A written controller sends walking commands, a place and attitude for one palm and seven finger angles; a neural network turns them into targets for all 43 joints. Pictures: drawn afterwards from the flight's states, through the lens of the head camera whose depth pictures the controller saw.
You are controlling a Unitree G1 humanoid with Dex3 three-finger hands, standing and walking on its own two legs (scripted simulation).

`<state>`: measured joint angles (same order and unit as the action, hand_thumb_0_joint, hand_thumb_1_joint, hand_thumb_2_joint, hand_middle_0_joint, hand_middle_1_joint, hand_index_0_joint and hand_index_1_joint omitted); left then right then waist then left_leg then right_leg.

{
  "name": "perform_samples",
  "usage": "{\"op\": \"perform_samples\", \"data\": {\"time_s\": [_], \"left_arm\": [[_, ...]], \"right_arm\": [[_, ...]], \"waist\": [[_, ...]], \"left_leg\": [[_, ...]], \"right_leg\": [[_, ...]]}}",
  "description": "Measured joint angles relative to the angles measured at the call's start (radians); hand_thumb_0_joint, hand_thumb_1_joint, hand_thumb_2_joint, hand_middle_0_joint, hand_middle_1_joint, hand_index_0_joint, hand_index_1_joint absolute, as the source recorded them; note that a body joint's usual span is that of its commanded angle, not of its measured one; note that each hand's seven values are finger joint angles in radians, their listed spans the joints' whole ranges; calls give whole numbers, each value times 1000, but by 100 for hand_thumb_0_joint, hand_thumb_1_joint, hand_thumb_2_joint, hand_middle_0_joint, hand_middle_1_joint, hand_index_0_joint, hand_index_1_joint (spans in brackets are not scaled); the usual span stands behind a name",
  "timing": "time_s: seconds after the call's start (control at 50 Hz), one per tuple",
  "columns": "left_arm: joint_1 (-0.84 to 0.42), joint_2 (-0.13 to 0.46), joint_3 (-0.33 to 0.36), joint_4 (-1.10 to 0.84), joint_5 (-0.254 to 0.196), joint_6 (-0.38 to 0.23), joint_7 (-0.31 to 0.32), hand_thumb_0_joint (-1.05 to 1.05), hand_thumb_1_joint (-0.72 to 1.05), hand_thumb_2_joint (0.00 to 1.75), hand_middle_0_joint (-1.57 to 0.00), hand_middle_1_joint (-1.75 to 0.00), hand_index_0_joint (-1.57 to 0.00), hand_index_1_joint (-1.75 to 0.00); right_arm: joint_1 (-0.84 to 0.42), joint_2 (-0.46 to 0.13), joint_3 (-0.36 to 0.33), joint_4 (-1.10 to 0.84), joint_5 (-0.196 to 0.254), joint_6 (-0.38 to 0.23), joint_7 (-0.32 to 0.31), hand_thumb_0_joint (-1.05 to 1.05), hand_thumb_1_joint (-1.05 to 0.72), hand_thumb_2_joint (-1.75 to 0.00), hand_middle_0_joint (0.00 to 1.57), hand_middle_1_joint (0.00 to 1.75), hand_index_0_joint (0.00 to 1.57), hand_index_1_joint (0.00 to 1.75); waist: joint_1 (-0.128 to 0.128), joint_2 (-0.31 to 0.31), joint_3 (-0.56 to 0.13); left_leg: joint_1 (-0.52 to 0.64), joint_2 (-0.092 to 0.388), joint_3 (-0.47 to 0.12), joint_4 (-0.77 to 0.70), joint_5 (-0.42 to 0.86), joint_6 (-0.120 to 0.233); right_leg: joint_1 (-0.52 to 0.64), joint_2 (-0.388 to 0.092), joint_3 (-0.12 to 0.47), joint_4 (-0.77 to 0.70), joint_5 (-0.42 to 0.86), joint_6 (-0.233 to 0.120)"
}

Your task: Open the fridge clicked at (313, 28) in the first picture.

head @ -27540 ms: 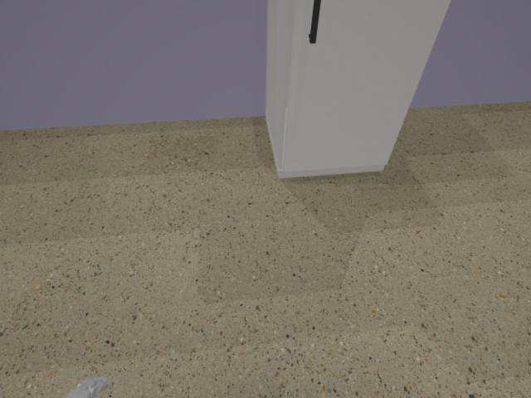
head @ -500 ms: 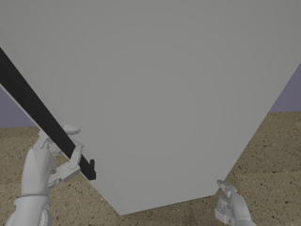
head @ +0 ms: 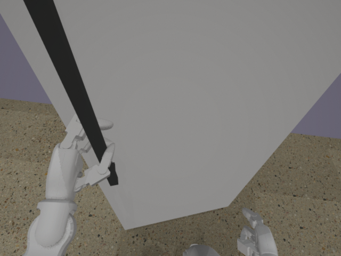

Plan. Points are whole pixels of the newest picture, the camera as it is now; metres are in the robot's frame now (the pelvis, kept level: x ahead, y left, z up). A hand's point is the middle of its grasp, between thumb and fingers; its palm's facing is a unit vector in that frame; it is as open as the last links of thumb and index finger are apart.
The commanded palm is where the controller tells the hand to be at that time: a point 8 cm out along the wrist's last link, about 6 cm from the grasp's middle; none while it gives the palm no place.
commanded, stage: walk backward, drawing the door open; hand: left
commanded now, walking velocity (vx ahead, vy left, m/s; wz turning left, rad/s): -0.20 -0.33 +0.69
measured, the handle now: (91, 117) +0.30 +0.14 +0.21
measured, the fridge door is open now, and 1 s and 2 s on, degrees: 19 53 68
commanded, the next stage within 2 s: stop walking and hold the door back in 1.36 s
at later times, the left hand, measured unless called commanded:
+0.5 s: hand (141, 253) +0.12 +0.05 +0.14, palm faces +0.31 -0.92 -0.23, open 6.9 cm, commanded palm +0.07 +0.09 +0.15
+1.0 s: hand out of the picture +0.03 -0.06 +0.14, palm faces +0.75 -0.60 -0.26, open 6.4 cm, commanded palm -0.03 -0.06 +0.14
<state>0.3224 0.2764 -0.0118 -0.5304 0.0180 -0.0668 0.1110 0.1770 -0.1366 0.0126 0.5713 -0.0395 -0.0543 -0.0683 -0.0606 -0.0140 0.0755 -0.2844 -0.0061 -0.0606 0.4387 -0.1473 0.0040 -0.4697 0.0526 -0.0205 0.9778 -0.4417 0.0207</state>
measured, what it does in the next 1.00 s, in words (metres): steps to the right, turning left: right foot, then left foot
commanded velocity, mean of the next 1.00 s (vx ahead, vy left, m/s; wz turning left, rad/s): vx -0.18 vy -0.34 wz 0.71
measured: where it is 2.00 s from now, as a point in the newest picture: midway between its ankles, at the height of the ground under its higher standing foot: outside the picture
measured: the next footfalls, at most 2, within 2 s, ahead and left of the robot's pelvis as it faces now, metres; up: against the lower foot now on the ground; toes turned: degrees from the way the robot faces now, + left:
right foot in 0.22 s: -0.01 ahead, -0.19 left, +0.00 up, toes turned +10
left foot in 0.48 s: -0.11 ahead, -0.05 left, +0.00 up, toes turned +24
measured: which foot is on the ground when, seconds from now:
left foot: down 0.00-0.24, up 0.26-0.46, down 0.48-0.80, up 0.82-1.00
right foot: up 0.00-0.20, down 0.22-0.48, up 0.50-0.78, down 0.80-1.00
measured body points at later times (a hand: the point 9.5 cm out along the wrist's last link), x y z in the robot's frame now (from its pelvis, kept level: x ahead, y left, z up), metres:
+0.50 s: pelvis -0.08 -0.15 -0.02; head -0.04 -0.12 +0.43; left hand +0.10 +0.10 +0.15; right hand +0.15 -0.33 -0.10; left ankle -0.15 -0.07 -0.75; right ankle -0.04 -0.21 -0.73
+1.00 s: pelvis -0.06 -0.37 -0.01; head -0.01 -0.33 +0.44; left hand -0.02 -0.04 +0.16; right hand +0.24 -0.43 -0.10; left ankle -0.13 -0.32 -0.66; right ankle +0.04 -0.43 -0.74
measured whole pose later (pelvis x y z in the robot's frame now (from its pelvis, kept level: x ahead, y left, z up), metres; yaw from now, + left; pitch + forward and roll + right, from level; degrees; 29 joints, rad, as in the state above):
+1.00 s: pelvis -0.06 -0.37 -0.01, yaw +43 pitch -1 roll +0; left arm 0.24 0.26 0.14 -0.50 -0.03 -0.09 0.06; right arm 0.12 -0.20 -0.06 0.64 -0.01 -0.10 -0.09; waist -0.03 -0.01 0.15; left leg -0.48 0.02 0.12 1.15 -0.57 -0.04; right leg -0.28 -0.07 -0.16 0.56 -0.26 -0.02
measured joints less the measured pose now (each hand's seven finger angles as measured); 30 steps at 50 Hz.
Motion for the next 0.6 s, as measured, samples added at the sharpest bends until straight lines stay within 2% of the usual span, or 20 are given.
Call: {"op": "perform_samples", "data": {"time_s": [0.04, 0.1, 0.18, 0.22, 0.24, 0.26, 0.28, 0.34, 0.38, 0.42, 0.46, 0.48, 0.52, 0.54, 0.58, 0.6], "left_arm": [[-13, 3, -11, 6, 11, 2, -3, -6, 66, 73, -42, -138, -25, -128], [-23, 2, -17, 3, 18, 9, -5, -5, 66, 73, -42, -138, -25, -126], [-29, 8, 2, 8, -12, 8, -1, -5, 65, 74, -42, -138, -26, -126], [-34, 13, 26, 7, -33, 3, 5, -5, 65, 76, -42, -138, -25, -126], [-41, 2, 37, 14, -39, -3, 7, -5, 65, 76, -43, -138, -24, -126], [-46, -10, 44, 21, -42, -4, 8, -5, 65, 77, -42, -138, -24, -126], [-48, -17, 46, 25, -44, 0, 7, -5, 65, 77, -42, -138, -24, -126], [-42, -20, 38, 28, -35, 12, -18, -5, 64, 77, -42, -138, -24, -128], [-38, -28, 30, 28, -24, 6, -43, -5, 64, 77, -43, -138, -25, -129], [-38, -31, 22, 19, -16, -5, -64, -5, 63, 77, -43, -138, -25, -129], [-38, -31, 11, -9, -8, -9, -69, -6, 63, 77, -43, -139, -25, -126], [-41, -32, 8, -27, -5, -13, -65, -6, 63, 77, -43, -139, -24, -124], [-81, -19, 16, -8, -3, -43, -59, -7, 64, 76, -44, -139, -22, -121], [-98, -17, 21, 11, 1, -54, -59, -7, 64, 76, -44, -139, -22, -121], [-121, -13, 30, 32, 6, -46, -64, -7, 64, 77, -43, -138, -22, -123], [-131, -9, 34, 40, 6, -41, -66, -6, 64, 77, -43, -138, -22, -124]], "right_arm": [[1, 20, 10, 19, 1, -26, 12, 1, -90, -90, 20, 30, 20, 30], [0, 42, 21, 43, 7, -51, 20, 1, -90, -90, 20, 30, 21, 30], [-11, 52, 26, 61, 10, -70, 23, 1, -90, -90, 20, 30, 21, 30], [-23, 50, 25, 64, 12, -77, 25, 1, -90, -90, 20, 30, 21, 30], [-39, 40, 22, 70, 14, -78, 27, 1, -90, -90, 20, 30, 21, 30], [-54, 27, 18, 78, 17, -72, 28, 1, -90, -90, 20, 30, 21, 30], [-61, 15, 12, 87, 20, -65, 28, 1, -90, -90, 20, 30, 21, 30], [-43, -9, -14, 104, 29, -43, 12, 1, -90, -90, 20, 30, 21, 30], [-23, -24, -27, 101, 20, -36, -5, 2, -90, -90, 20, 30, 21, 30], [-4, -37, -34, 87, 12, -40, -20, 2, -90, -90, 20, 30, 21, 30], [12, -52, -36, 60, 8, -59, -34, 2, -90, -90, 20, 30, 21, 30], [15, -63, -38, 40, 7, -72, -38, 2, -90, -90, 20, 30, 20, 30], [-5, -43, -51, 45, -3, -87, -35, 2, -90, -90, 20, 30, 20, 30], [-11, -35, -48, 50, -7, -86, -26, 2, -91, -90, 20, 30, 20, 30], [-11, -20, -37, 54, -10, -89, -10, 2, -91, -90, 20, 30, 20, 30], [-10, -14, -33, 57, -9, -96, -2, 2, -91, -90, 20, 30, 20, 30]], "waist": [[2, 6, 6], [15, 7, 2], [22, 19, -16], [29, 20, -21], [35, 41, -7], [34, 65, 10], [29, 77, 17], [30, 52, -11], [29, 30, -25], [19, 13, -32], [12, 7, -36], [11, 16, -33], [11, -21, 16], [12, -27, 41], [6, -15, 73], [6, -5, 85]], "left_leg": [[1, 20, -38, -48, 43, -16], [-16, 39, -76, -80, 80, -41], [-69, 47, -133, -84, 112, -73], [-105, 42, -157, -68, 120, -92], [-119, 53, -174, -49, 117, -91], [-133, 65, -188, -17, 79, -71], [-154, 64, -169, 49, -1, -58], [-229, 12, -50, 424, -233, -34], [-214, 2, 38, 550, -282, -34], [-145, 9, 110, 485, -285, -33], [-45, 16, 148, 280, -209, -30], [8, 20, 141, 163, -176, -17], [21, -4, 123, 134, -210, 10], [31, -3, 104, 123, -192, 11], [46, 20, 48, 75, -130, -11], [52, 37, 19, 48, -102, -24]], "right_leg": [[-6, 5, 19, -12, 39, 8], [41, -13, 52, -142, 61, 14], [158, -23, 73, -352, 41, 14], [231, -21, 70, -486, 117, 8], [242, -4, 58, -525, 203, -5], [248, 15, 39, -533, 228, -21], [250, 21, 19, -532, 227, -35], [224, -6, -27, -509, 197, -64], [212, -23, -60, -505, 194, -78], [195, -36, -103, -496, 193, -89], [153, -43, -145, -448, 177, -97], [105, -41, -155, -375, 159, -89], [9, -41, -78, -135, 23, -35], [-27, -27, -46, -36, -18, -21], [-91, -8, -20, 83, -45, 2], [-118, -6, -11, 109, -20, 11]]}}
